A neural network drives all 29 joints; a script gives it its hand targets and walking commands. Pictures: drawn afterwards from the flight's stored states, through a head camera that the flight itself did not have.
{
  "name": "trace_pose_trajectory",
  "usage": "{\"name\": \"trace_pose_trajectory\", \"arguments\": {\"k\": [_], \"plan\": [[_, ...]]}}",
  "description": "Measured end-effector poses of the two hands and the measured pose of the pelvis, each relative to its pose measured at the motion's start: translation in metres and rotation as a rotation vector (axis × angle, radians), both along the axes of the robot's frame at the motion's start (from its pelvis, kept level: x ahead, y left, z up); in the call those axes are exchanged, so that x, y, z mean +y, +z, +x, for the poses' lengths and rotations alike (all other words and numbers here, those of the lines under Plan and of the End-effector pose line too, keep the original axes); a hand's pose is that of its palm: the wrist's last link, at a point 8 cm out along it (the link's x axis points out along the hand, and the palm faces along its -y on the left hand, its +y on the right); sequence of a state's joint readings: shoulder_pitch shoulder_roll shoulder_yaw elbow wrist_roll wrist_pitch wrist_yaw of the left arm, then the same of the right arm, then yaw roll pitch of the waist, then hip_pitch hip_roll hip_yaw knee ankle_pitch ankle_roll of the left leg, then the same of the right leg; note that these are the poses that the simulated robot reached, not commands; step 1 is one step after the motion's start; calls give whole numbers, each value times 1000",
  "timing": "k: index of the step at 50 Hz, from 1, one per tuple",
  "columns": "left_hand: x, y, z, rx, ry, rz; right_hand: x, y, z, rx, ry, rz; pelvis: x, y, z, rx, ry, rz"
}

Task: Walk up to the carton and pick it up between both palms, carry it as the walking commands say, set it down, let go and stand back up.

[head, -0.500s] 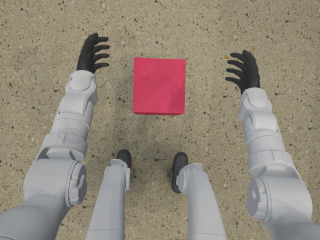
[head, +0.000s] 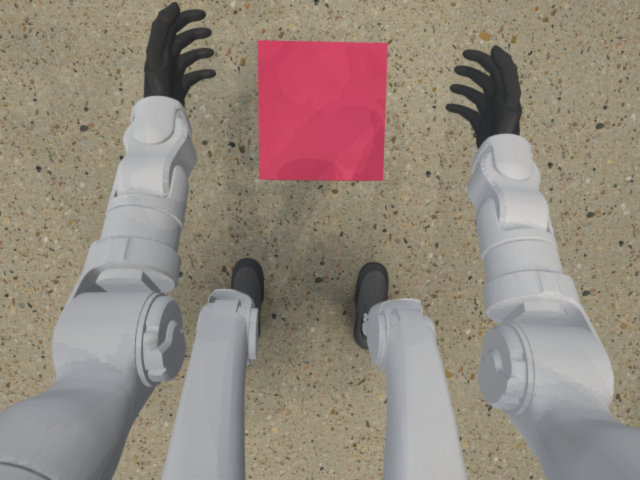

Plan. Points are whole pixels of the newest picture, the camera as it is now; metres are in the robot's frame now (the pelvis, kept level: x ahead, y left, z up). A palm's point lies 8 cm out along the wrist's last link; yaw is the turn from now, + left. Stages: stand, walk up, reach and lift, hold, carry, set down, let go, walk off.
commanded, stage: reach and lift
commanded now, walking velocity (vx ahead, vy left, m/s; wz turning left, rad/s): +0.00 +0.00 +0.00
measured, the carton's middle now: (319, 124) +0.51 +0.01 -0.50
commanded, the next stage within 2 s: none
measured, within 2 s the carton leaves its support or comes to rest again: neither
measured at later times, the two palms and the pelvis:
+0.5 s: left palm (210, 114) +0.49 +0.18 -0.33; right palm (447, 137) +0.48 -0.17 -0.33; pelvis -0.05 +0.00 -0.14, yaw +0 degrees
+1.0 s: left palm (228, 133) +0.47 +0.17 -0.43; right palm (425, 148) +0.47 -0.17 -0.43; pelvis -0.06 +0.00 -0.21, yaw +0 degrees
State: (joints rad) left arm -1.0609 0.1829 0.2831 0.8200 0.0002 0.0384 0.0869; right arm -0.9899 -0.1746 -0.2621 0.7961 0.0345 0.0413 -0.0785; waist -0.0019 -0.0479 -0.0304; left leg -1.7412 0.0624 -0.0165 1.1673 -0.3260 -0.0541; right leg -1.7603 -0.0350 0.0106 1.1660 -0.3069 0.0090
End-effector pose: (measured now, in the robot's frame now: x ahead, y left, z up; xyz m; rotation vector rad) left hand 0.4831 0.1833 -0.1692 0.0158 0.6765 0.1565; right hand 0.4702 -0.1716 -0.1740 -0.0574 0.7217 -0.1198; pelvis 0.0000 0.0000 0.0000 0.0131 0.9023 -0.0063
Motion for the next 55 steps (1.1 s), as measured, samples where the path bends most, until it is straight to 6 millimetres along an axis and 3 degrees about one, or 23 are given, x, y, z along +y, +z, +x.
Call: {"name": "trace_pose_trajectory", "arguments": {"k": [6,16,24,33,40,49,55], "plan": [[2,-35,1,-20,-7,18,-2,-38,-4,-2,-20,-19,2,-41,-20,1,-6,4],[4,-96,2,21,20,26,-5,-84,17,-34,2,-47,4,-101,-44,-93,-14,10],[-4,-150,3,44,30,11,-2,-147,8,15,18,-42,1,-134,-48,-182,-18,17],[-12,-225,-4,61,11,9,-3,-224,-3,43,16,-24,-1,-173,-58,-263,-24,17],[-2,-230,-4,94,32,47,-2,-227,4,29,39,-19,-4,-193,-60,-303,-30,30],[-11,-257,-12,141,12,14,1,-254,-3,84,55,-8,-4,-209,-60,-302,-32,33],[-12,-266,-1,119,10,9,1,-263,7,57,56,-13,-2,-218,-58,-287,-33,30]]}}
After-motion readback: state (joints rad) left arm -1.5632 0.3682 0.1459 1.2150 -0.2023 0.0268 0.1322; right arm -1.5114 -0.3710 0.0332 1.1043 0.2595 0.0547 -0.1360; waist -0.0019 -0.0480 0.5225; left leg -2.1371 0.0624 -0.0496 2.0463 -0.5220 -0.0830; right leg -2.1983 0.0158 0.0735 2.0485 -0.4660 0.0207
